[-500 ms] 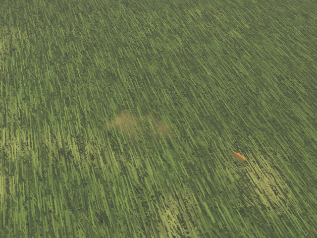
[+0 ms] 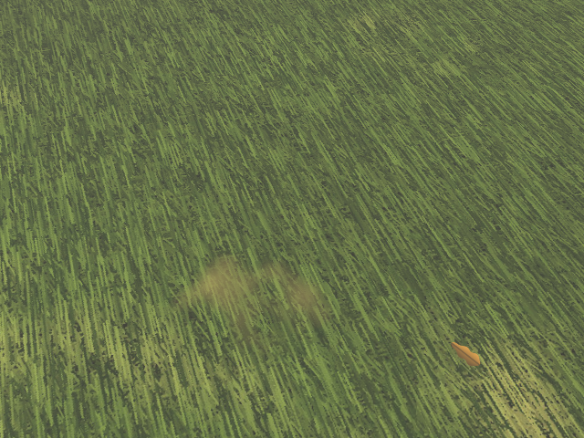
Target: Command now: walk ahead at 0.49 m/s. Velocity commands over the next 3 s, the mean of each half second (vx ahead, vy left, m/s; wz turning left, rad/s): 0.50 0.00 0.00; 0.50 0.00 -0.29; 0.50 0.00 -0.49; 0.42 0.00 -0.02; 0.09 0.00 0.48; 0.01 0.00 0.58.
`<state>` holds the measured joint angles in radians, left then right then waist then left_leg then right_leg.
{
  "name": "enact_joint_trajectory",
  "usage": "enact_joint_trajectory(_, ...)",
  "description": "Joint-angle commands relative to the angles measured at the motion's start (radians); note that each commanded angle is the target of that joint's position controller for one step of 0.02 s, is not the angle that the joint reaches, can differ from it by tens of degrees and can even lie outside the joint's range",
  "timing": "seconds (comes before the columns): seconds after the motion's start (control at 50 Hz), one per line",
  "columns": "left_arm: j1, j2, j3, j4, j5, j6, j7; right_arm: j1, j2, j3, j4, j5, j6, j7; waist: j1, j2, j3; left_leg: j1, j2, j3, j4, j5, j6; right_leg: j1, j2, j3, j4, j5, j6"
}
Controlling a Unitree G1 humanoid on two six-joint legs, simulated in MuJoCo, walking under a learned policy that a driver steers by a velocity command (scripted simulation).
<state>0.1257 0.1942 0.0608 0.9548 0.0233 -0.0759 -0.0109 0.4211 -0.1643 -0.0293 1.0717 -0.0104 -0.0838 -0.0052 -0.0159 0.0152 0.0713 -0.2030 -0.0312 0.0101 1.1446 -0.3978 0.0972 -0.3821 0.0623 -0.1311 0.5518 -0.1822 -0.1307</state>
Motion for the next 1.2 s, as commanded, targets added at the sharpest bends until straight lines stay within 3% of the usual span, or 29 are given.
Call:
enact_joint_trajectory(0.02,0.145,0.06,0.012,0.023,-0.007,-0.015,0.003,-0.033,-0.087,-0.027,-0.081,-0.018,-0.008,0.007,0.025,-0.002,-0.033,-0.361,0.101,-0.063,0.104,0.119,0.008,0.279,-0.333,0.458,-0.374,-0.015,-0.131)
enact_joint_trajectory(0.06,0.189,0.032,-0.002,0.054,-0.009,-0.03,0.012,0.006,-0.043,-0.022,-0.072,-0.03,0.018,0.018,-0.015,-0.03,-0.03,-0.286,0.114,-0.049,0.032,0.125,-0.015,0.207,-0.285,0.348,-0.393,0.117,-0.099)
enact_joint_trajectory(0.12,0.255,0.079,0.002,0.075,-0.012,-0.044,0.015,-0.076,-0.049,-0.026,-0.107,-0.033,0.041,0.028,-0.022,-0.049,-0.003,-0.357,0.13,-0.012,-0.053,0.181,-0.042,0.208,-0.259,0.267,-0.421,0.207,-0.095)
enact_joint_trajectory(0.18,0.308,0.082,-0.004,0.08,-0.014,-0.04,0.013,-0.232,-0.067,-0.026,-0.163,-0.026,0.046,0.034,0.009,-0.058,0.03,-0.446,0.142,0.021,-0.192,0.296,-0.065,0.244,-0.233,0.219,-0.442,0.273,-0.076)
enact_joint_trajectory(0.24,0.36,0.077,-0.011,0.088,-0.015,-0.039,0.014,-0.354,-0.055,-0.016,-0.204,-0.014,0.041,0.037,0.042,-0.07,0.036,-0.429,0.119,0.058,-0.37,0.386,-0.073,0.284,-0.212,0.174,-0.432,0.377,-0.049)
enact_joint_trajectory(0.34,0.437,0.088,-0.013,0.115,-0.004,-0.035,0.025,-0.478,-0.063,-0.011,-0.25,-0.01,0.032,0.033,0.079,-0.087,0.043,-0.432,0.08,0.086,-0.529,0.386,-0.04,0.45,-0.252,0.164,-0.385,0.492,-0.058)
enact_joint_trajectory(0.4,0.405,0.108,-0.007,0.115,0.003,-0.033,0.034,-0.434,-0.086,-0.021,-0.25,-0.012,0.02,0.026,0.034,-0.095,0.019,-0.333,0.038,0.095,-0.591,0.277,0.008,0.515,-0.279,0.146,-0.278,0.738,-0.05)
enact_joint_trajectory(0.44,0.373,0.127,-0.002,0.113,0.002,-0.027,0.035,-0.214,-0.118,-0.043,-0.179,-0.015,0.007,0.012,-0.06,-0.089,-0.093,-0.083,-0.022,0.115,-0.667,0.259,0.048,0.505,-0.256,0.119,-0.029,0.895,-0.024)
enact_joint_trajectory(0.46,0.36,0.118,-0.006,0.102,-0.007,-0.026,0.033,-0.047,-0.157,-0.06,-0.129,-0.032,-0.003,0.002,-0.126,-0.066,-0.184,0.163,0.044,0.048,-0.688,0.285,0.081,0.359,-0.222,0.097,0.18,0.723,-0.008)
enact_joint_trajectory(0.48,0.406,0.043,-0.024,0.064,-0.04,-0.025,0.023,0.091,-0.258,-0.087,-0.113,-0.057,-0.006,-0.006,-0.133,0.096,-0.324,0.453,0.326,-0.326,-0.715,0.182,0.169,0.057,-0.111,0.036,0.54,0.265,0.031)
enact_joint_trajectory(0.5,0.46,0.062,-0.008,0.074,-0.043,-0.023,0.017,0.061,-0.269,-0.093,-0.111,-0.031,0.011,0.01,-0.09,0.181,-0.389,0.519,0.457,-0.696,-0.853,0.175,0.259,-0.147,0.022,0.119,0.784,-0.326,0.037)
enact_joint_trajectory(0.52,0.374,0.099,0.003,0.057,-0.021,-0.016,0.019,-0.059,-0.226,-0.082,-0.128,-0.006,0.017,0.016,-0.045,0.064,-0.235,0.384,0.413,-0.568,-0.877,0.095,0.226,-0.226,-0.056,0.186,0.814,-0.246,0.026)
enact_joint_trajectory(0.54,0.292,0.085,0.0,0.034,-0.012,-0.021,0.014,-0.136,-0.157,-0.063,-0.141,-0.002,0.012,0.02,-0.031,0.01,-0.114,0.234,0.375,-0.441,-0.919,0.118,0.197,-0.235,-0.091,0.184,0.766,-0.171,0.028)
enact_joint_trajectory(0.58,0.272,0.051,0.001,0.031,0.004,-0.006,0.007,-0.165,-0.084,-0.039,-0.123,-0.007,-0.004,0.013,0.028,0.009,-0.028,0.063,0.289,-0.263,-0.976,0.238,0.121,-0.157,-0.143,0.184,0.644,-0.108,0.037)
enact_joint_trajectory(0.6,0.302,0.028,-0.002,0.045,0.009,0.009,0.001,-0.15,-0.07,-0.033,-0.111,-0.009,-0.012,0.007,0.045,0.019,-0.028,0.029,0.266,-0.2,-0.99,0.277,0.099,-0.117,-0.146,0.183,0.62,-0.096,0.045)
enact_joint_trajectory(0.64,0.294,0.023,0.001,0.039,0.01,0.028,-0.009,-0.092,-0.095,-0.036,-0.089,-0.008,-0.029,0.003,0.054,0.029,-0.024,0.022,0.255,-0.131,-1.004,0.373,0.088,-0.128,-0.142,0.175,0.598,-0.067,0.054)
enact_joint_trajectory(0.7,0.177,0.034,0.003,-0.003,0.005,0.043,-0.017,-0.042,-0.118,-0.038,-0.08,-0.008,-0.037,0.0,0.041,0.036,0.011,0.051,0.242,-0.044,-1.034,0.416,0.06,-0.245,-0.156,0.169,0.533,0.041,0.065)
enact_joint_trajectory(0.8,-0.006,0.022,-0.01,-0.072,-0.002,0.037,-0.026,0.015,-0.11,-0.027,-0.073,-0.006,-0.039,-0.008,0.005,0.043,0.036,0.119,0.215,0.085,-1.026,0.585,0.017,-0.283,-0.137,0.105,0.286,0.196,0.073)
enact_joint_trajectory(0.88,-0.124,0.015,-0.022,-0.126,0.001,0.035,-0.031,0.087,-0.125,-0.027,-0.049,-0.007,-0.034,-0.024,-0.03,0.046,0.049,0.244,0.249,0.143,-0.987,0.731,0.015,-0.27,-0.113,0.021,0.122,0.187,0.047)
enact_joint_trajectory(0.94,-0.099,0.033,-0.012,-0.135,0.005,0.034,-0.029,0.082,-0.152,-0.033,-0.045,-0.011,-0.023,-0.038,0.001,0.067,0.013,0.333,0.275,0.189,-0.861,1.056,0.008,-0.188,-0.054,-0.028,0.07,0.071,-0.003)
enact_joint_trajectory(0.98,0.015,0.063,0.004,-0.108,0.008,0.034,-0.022,0.056,-0.181,-0.041,-0.052,-0.017,-0.011,-0.045,0.056,0.098,-0.057,0.357,0.288,0.215,-0.668,1.267,0.009,-0.06,0.008,-0.054,0.06,-0.03,-0.052)
enact_joint_trajectory(1.0,0.112,0.087,0.018,-0.08,0.011,0.03,-0.02,0.043,-0.194,-0.046,-0.062,-0.017,-0.002,-0.042,0.095,0.101,-0.113,0.33,0.29,0.217,-0.508,1.241,0.012,0.055,0.033,-0.046,0.019,-0.05,-0.08)
enact_joint_trajectory(1.02,0.247,0.127,0.039,-0.042,0.023,0.024,-0.014,0.015,-0.202,-0.049,-0.082,-0.011,0.001,-0.035,0.168,0.065,-0.177,0.199,0.273,0.232,-0.273,1.062,-0.006,0.262,0.015,0.021,-0.072,-0.026,-0.12)
enact_joint_trajectory(1.04,0.327,0.232,0.071,-0.039,0.032,0.025,-0.002,0.014,-0.145,-0.038,-0.134,0.004,-0.003,-0.022,0.179,-0.088,-0.278,-0.107,0.185,0.242,0.086,0.507,-0.042,0.528,-0.242,0.373,-0.096,-0.074,-0.217)
enact_joint_trajectory(1.06,0.288,0.283,0.081,-0.057,0.012,0.036,-0.005,-0.011,-0.128,-0.039,-0.202,0.01,-0.012,-0.005,0.118,-0.202,-0.331,-0.436,-0.028,0.077,0.348,-0.149,-0.074,0.679,-0.426,0.88,-0.239,0.016,-0.351)
enact_joint_trajectory(1.08,0.256,0.256,0.074,-0.051,-0.009,0.045,-0.001,-0.122,-0.159,-0.042,-0.224,-0.005,-0.021,0.001,0.118,-0.052,-0.213,-0.549,0.059,-0.05,0.325,-0.043,-0.06,0.603,-0.387,0.738,-0.268,0.003,-0.305)
enact_joint_trajectory(1.12,0.158,0.166,0.05,-0.062,-0.012,0.04,0.005,-0.132,-0.152,-0.04,-0.228,0.0,-0.033,0.004,0.037,0.043,-0.058,-0.486,0.125,-0.041,0.149,0.08,-0.066,0.363,-0.311,0.543,-0.318,0.147,-0.212)
enact_joint_trajectory(1.16,0.127,0.136,0.035,-0.07,-0.024,0.022,0.014,-0.099,-0.134,-0.038,-0.226,-0.035,0.006,0.006,-0.014,0.016,-0.051,-0.377,0.149,-0.042,0.046,0.093,-0.1,0.245,-0.229,0.424,-0.333,0.281,-0.171)
enact_joint_trajectory(1.2,0.163,0.162,0.038,-0.064,-0.029,0.004,0.013,-0.115,-0.126,-0.037,-0.243,-0.042,0.035,0.014,-0.021,-0.005,-0.057,-0.37,0.146,-0.02,-0.012,0.108,-0.127,0.219,-0.193,0.384,-0.335,0.38,-0.167)
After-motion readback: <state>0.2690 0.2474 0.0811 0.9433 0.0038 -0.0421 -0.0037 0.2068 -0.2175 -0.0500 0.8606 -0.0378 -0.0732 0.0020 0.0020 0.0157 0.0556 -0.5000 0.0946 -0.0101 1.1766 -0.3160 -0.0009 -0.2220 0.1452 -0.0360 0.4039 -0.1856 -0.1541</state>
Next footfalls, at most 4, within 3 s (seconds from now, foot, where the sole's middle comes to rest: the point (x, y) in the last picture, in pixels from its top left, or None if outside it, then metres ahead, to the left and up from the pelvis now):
0.46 left None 0.43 0.11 -0.76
1.02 right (333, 333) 0.70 -0.07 -0.76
1.56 left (320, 216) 1.06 -0.06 -0.76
2.06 right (403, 187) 1.17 -0.31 -0.76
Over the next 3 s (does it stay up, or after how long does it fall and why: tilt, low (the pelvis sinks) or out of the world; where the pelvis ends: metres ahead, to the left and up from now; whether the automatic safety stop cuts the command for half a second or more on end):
stays up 1.07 -0.17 0.01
